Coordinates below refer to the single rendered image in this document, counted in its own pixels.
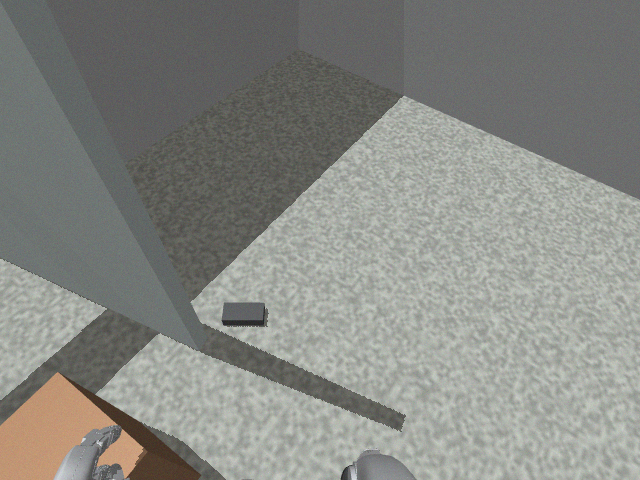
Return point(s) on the left robot hand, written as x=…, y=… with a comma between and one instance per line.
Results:
x=80, y=463

